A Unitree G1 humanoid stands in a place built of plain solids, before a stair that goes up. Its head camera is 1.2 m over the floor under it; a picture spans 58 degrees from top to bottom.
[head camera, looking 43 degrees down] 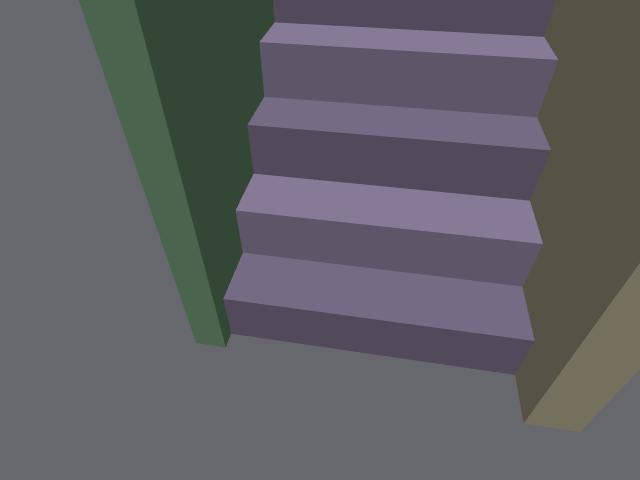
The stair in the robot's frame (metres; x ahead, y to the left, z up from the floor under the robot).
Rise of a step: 0.18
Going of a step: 0.20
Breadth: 0.90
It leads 10 degrees to the right of straight ahead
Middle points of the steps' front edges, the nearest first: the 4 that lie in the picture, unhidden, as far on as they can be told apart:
0.76 -0.15 0.18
0.96 -0.18 0.36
1.16 -0.22 0.54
1.35 -0.25 0.72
